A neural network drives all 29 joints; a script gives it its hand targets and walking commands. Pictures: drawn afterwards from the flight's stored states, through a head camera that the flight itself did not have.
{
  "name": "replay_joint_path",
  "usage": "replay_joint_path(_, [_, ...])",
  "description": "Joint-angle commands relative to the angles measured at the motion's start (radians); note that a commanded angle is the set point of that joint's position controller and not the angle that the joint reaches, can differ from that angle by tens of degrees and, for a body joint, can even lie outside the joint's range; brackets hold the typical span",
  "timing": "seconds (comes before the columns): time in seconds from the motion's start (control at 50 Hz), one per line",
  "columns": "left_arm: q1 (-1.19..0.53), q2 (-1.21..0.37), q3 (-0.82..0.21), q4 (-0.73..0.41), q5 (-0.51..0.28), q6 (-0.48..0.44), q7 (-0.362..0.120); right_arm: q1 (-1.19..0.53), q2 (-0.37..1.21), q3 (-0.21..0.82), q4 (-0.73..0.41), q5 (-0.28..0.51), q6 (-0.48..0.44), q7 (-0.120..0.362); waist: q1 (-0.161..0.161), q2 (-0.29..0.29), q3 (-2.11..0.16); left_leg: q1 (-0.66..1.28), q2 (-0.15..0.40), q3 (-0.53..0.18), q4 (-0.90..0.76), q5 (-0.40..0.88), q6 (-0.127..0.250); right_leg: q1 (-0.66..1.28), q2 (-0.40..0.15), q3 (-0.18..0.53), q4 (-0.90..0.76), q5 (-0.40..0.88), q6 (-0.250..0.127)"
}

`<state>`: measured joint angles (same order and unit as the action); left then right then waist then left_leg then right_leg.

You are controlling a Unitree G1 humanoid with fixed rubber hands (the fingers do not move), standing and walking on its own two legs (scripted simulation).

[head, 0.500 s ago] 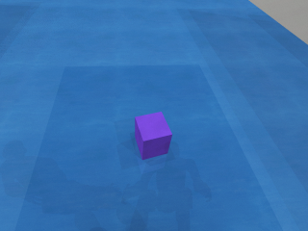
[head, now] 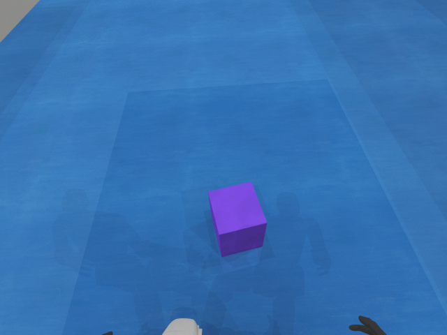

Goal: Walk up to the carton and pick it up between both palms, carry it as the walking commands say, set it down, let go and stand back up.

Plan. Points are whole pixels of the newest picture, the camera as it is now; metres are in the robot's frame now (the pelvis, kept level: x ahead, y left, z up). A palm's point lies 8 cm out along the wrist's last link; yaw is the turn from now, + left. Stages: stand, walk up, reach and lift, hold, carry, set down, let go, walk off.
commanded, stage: walk up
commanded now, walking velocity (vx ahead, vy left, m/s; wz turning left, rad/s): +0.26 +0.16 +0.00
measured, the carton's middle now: (236, 220) +0.64 +0.00 -0.65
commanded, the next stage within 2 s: none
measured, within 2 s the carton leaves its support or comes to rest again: neither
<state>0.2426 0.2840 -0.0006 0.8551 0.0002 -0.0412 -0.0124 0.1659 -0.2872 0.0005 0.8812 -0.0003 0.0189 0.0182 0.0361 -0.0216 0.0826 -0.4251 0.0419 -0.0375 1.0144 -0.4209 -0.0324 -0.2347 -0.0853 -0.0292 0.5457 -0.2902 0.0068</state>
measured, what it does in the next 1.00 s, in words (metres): walks ahead: left foot, then right foot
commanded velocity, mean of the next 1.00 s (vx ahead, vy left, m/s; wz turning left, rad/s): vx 0.16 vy -0.03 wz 0.00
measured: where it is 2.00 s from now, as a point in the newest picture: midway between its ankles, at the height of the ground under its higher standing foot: outside the picture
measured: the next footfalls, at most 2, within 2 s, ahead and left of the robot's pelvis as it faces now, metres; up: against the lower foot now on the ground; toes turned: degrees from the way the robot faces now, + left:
left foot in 0.16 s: +0.12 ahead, +0.18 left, +0.00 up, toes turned +0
right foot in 0.52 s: +0.15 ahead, -0.13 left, +0.00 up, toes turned -3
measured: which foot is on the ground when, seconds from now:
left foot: up 0.00-0.14, down 0.16-0.50, up 0.52-0.74, down 0.76-1.00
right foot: down 0.00-0.16, up 0.18-0.50, down 0.52-1.00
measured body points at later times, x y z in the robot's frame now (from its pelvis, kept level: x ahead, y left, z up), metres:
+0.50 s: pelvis +0.10 +0.02 -0.01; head +0.14 +0.03 +0.44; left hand +0.19 +0.28 -0.15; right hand +0.08 -0.25 -0.14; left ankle +0.08 +0.18 -0.74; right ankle +0.10 -0.12 -0.73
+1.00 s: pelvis +0.14 +0.03 -0.01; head +0.16 +0.04 +0.44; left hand +0.21 +0.30 -0.15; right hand +0.25 -0.23 -0.13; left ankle +0.16 +0.18 -0.74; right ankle +0.11 -0.12 -0.74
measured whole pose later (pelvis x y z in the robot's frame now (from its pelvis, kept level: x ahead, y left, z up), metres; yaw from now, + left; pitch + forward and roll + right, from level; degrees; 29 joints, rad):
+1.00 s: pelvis +0.14 +0.03 -0.01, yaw +1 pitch +0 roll -1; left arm 0.24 0.27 0.00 0.90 0.00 0.04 0.01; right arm 0.15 -0.26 0.00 0.94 0.00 0.00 0.01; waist 0.01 0.00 0.03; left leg -0.29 0.05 -0.03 0.56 -0.27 -0.04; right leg -0.18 -0.07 -0.04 0.52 -0.32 0.05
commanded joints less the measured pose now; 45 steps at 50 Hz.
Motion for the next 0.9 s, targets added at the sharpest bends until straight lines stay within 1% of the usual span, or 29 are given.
replay_joint_path(0.0, [0.125, 0.186, 0.084, 0.028, 0.031, -0.007, 0.028, -0.010, -0.043, -0.056, -0.060, -0.026, 0.023, 0.022, 0.021, -0.150, -0.036, -0.102, 0.029, 0.058, -0.120, 0.085, -0.024, 0.127, -0.264, 0.216, -0.259, 0.565, -0.131])
replay_joint_path(0.02, [0.071, 0.196, 0.086, 0.003, 0.027, -0.003, 0.029, -0.022, -0.047, -0.051, -0.051, -0.018, 0.013, 0.023, 0.004, -0.126, -0.076, -0.020, 0.031, 0.063, -0.199, 0.065, -0.023, 0.113, -0.244, 0.169, -0.239, 0.549, -0.148])
replay_joint_path(0.04, [-0.003, 0.168, 0.079, 0.009, 0.034, 0.005, 0.011, -0.015, -0.035, -0.041, -0.047, -0.015, -0.006, 0.021, -0.033, -0.208, -0.060, 0.037, 0.014, 0.089, -0.302, 0.049, -0.016, 0.058, -0.164, 0.079, -0.247, 0.346, -0.118])
replay_joint_path(0.1, [0.052, 0.143, 0.074, 0.032, 0.021, 0.023, 0.005, 0.059, -0.051, -0.043, 0.028, -0.014, -0.039, 0.004, -0.050, -0.105, -0.139, 0.263, -0.019, 0.160, -0.608, 0.274, -0.017, 0.067, -0.114, 0.035, -0.102, 0.215, -0.054])
replay_joint_path(0.12, [0.078, 0.118, 0.070, 0.027, 0.016, 0.020, 0.006, 0.176, -0.089, -0.063, 0.064, -0.014, -0.050, -0.006, -0.091, -0.017, -0.240, 0.392, 0.034, 0.075, -0.611, 0.314, 0.012, 0.063, -0.086, 0.016, 0.038, 0.227, -0.021])
replay_joint_path(0.14, [0.082, 0.075, 0.069, 0.018, 0.017, 0.020, 0.002, 0.242, -0.145, -0.071, 0.059, -0.018, -0.058, -0.012, -0.099, 0.127, -0.295, 0.513, 0.226, -0.195, -0.643, 0.455, 0.078, -0.079, -0.009, -0.046, 0.242, 0.031, 0.015])
replay_joint_path(0.16, [0.075, 0.055, 0.067, 0.003, 0.019, 0.027, 0.008, 0.263, -0.239, -0.089, 0.054, -0.032, -0.065, -0.017, -0.093, 0.365, -0.266, 0.586, 0.358, -0.452, -0.688, 0.681, 0.160, -0.287, 0.065, -0.010, 0.447, -0.320, 0.025])
replay_joint_path(0.2, [-0.001, 0.080, 0.057, -0.023, 0.011, 0.042, 0.008, 0.197, -0.194, -0.082, 0.011, -0.020, -0.061, -0.021, -0.091, 0.257, -0.093, 0.477, 0.339, -0.393, -0.716, 0.545, 0.196, -0.392, 0.031, 0.018, 0.489, -0.248, 0.034])
replay_joint_path(0.24, [-0.018, 0.087, 0.064, 0.006, 0.017, 0.055, -0.007, 0.194, -0.173, -0.081, 0.012, -0.025, -0.058, -0.020, -0.078, 0.124, -0.006, 0.303, 0.324, -0.329, -0.733, 0.558, 0.166, -0.327, 0.010, 0.002, 0.501, -0.213, 0.034])
replay_joint_path(0.3, [-0.022, 0.049, 0.051, -0.010, 0.015, 0.067, -0.027, 0.175, -0.175, -0.081, 0.010, -0.039, -0.062, -0.022, -0.078, 0.262, -0.055, 0.226, 0.252, -0.228, -0.749, 0.553, 0.146, -0.189, 0.034, -0.018, 0.374, -0.162, 0.042])
replay_joint_path(0.34, [-0.056, 0.053, 0.055, -0.022, 0.021, 0.077, -0.024, 0.201, -0.151, -0.076, 0.009, -0.033, -0.066, -0.026, -0.100, 0.226, -0.137, 0.323, 0.254, -0.232, -0.750, 0.437, 0.163, -0.208, 0.040, -0.024, 0.321, -0.125, 0.050])
replay_joint_path(0.36, [-0.064, 0.057, 0.060, -0.051, 0.026, 0.073, -0.019, 0.211, -0.167, -0.074, 0.010, -0.034, -0.061, -0.034, -0.097, 0.203, -0.150, 0.416, 0.280, -0.333, -0.737, 0.409, 0.188, -0.283, 0.054, 0.005, 0.278, -0.167, 0.048])
replay_joint_path(0.4, [-0.123, 0.057, 0.047, -0.064, 0.018, 0.063, -0.019, 0.226, -0.168, -0.078, 0.012, -0.038, -0.055, -0.029, -0.114, 0.243, -0.106, 0.406, 0.263, -0.241, -0.698, 0.578, 0.194, -0.255, 0.050, -0.029, 0.172, -0.183, 0.046])
replay_joint_path(0.42, [-0.069, 0.010, 0.034, -0.046, 0.004, 0.054, -0.023, 0.177, -0.174, -0.080, 0.007, -0.036, -0.049, -0.026, -0.077, 0.329, -0.074, 0.287, 0.259, -0.207, -0.704, 0.528, 0.163, -0.165, 0.051, -0.035, 0.075, -0.147, 0.034])
replay_joint_path(0.46, [0.061, 0.021, 0.038, 0.013, 0.009, 0.027, -0.007, 0.156, -0.153, -0.073, 0.028, -0.021, -0.035, -0.028, 0.003, 0.185, -0.134, 0.200, 0.161, -0.084, -0.573, 0.373, 0.114, 0.115, 0.080, -0.108, -0.195, 0.075, 0.036])
replay_joint_path(0.48, [0.131, 0.085, 0.059, 0.046, 0.021, 0.014, 0.006, 0.188, -0.112, -0.063, 0.037, -0.021, -0.037, -0.025, 0.027, 0.171, -0.202, 0.098, 0.062, -0.011, -0.418, 0.286, 0.090, 0.361, -0.021, -0.022, -0.196, 0.138, 0.020])
replay_joint_path(0.5, [0.228, 0.176, 0.077, 0.059, 0.040, 0.006, 0.006, 0.190, -0.001, -0.039, 0.024, -0.028, -0.047, -0.027, 0.049, -0.157, -0.191, -0.106, -0.022, 0.069, -0.212, -0.059, 0.027, 0.423, -0.272, 0.275, -0.262, 0.264, -0.027])
replay_joint_path(0.52, [0.238, 0.249, 0.081, 0.053, 0.028, 0.006, 0.012, 0.154, -0.034, -0.049, 0.000, -0.028, -0.034, -0.026, 0.041, -0.219, -0.133, -0.161, 0.010, 0.055, -0.113, -0.165, 0.022, 0.322, -0.419, 0.408, -0.284, 0.277, -0.095])
replay_joint_path(0.54, [0.159, 0.232, 0.071, 0.040, 0.029, 0.013, 0.008, 0.093, -0.084, -0.062, -0.022, -0.027, -0.021, -0.016, 0.040, -0.133, -0.060, -0.165, 0.044, 0.031, -0.078, -0.146, 0.018, 0.187, -0.361, 0.370, -0.330, 0.033, -0.161])
replay_joint_path(0.56, [0.095, 0.197, 0.069, 0.025, 0.036, 0.018, 0.005, 0.068, -0.100, -0.057, -0.023, -0.025, -0.017, -0.008, 0.021, -0.136, 0.007, -0.136, 0.037, 0.053, -0.071, -0.112, 0.004, 0.102, -0.313, 0.337, -0.357, -0.108, -0.142])
replay_joint_path(0.6, [0.016, 0.165, 0.069, 0.007, 0.027, 0.027, 0.006, 0.085, -0.063, -0.053, -0.022, -0.018, -0.017, 0.009, 0.010, -0.197, 0.098, -0.128, 0.046, 0.086, -0.129, -0.024, 0.003, 0.059, -0.233, 0.241, -0.371, -0.098, -0.134])
replay_joint_path(0.64, [0.061, 0.157, 0.059, 0.026, 0.025, 0.024, 0.013, 0.076, -0.064, -0.045, -0.015, -0.014, -0.021, 0.000, 0.007, -0.177, -0.001, -0.049, 0.004, 0.112, -0.232, -0.031, -0.011, 0.156, -0.178, 0.131, -0.269, 0.272, -0.134])
replay_joint_path(0.66, [0.021, 0.138, 0.048, 0.048, 0.011, 0.024, 0.027, 0.114, -0.026, -0.029, 0.019, -0.012, -0.019, -0.023, -0.028, -0.170, 0.000, 0.038, -0.009, 0.094, -0.383, 0.029, -0.007, 0.160, -0.154, 0.076, -0.166, 0.750, -0.122])
replay_joint_path(0.68, [0.030, 0.139, 0.046, 0.053, 0.000, 0.028, 0.032, 0.111, -0.028, -0.035, 0.017, -0.008, -0.019, -0.032, -0.037, -0.078, -0.022, 0.085, -0.027, 0.104, -0.469, 0.143, 0.004, 0.184, -0.137, 0.049, -0.102, 0.941, -0.101])
replay_joint_path(0.7, [0.011, 0.162, 0.052, 0.056, -0.010, 0.037, 0.031, 0.127, -0.032, -0.029, 0.029, 0.008, -0.026, -0.026, -0.048, -0.181, -0.089, 0.166, -0.033, 0.112, -0.592, 0.256, -0.002, 0.244, -0.121, 0.026, -0.057, 0.926, -0.068])
replay_joint_path(0.74, [0.009, 0.134, 0.060, 0.050, -0.011, 0.042, 0.032, 0.182, -0.081, -0.043, 0.073, 0.000, -0.025, -0.032, -0.060, -0.057, -0.192, 0.309, 0.003, 0.078, -0.606, 0.582, 0.025, 0.188, -0.076, 0.029, -0.010, 0.769, -0.027])
replay_joint_path(0.78, [0.063, 0.089, 0.050, 0.046, -0.018, 0.059, 0.038, 0.096, -0.115, -0.047, 0.043, -0.008, -0.027, -0.023, -0.018, 0.138, -0.228, 0.409, 0.123, -0.031, -0.541, 0.959, 0.065, 0.090, 0.007, -0.043, -0.051, 0.233, 0.004])
replay_joint_path(0.86, [0.021, 0.066, 0.041, 0.045, -0.011, 0.086, 0.036, 0.017, -0.117, -0.038, 0.032, -0.008, -0.011, -0.033, -0.013, 0.160, -0.143, 0.326, 0.115, -0.061, -0.569, 0.957, 0.095, 0.062, 0.026, -0.036, -0.057, 0.175, 0.018])
replay_joint_path(0.88, [0.019, 0.078, 0.047, 0.044, -0.004, 0.075, 0.038, 0.048, -0.097, -0.040, 0.030, -0.010, -0.014, -0.038, -0.017, 0.064, -0.167, 0.314, 0.119, -0.070, -0.550, 0.941, 0.096, 0.083, 0.020, -0.042, -0.056, 0.216, 0.019])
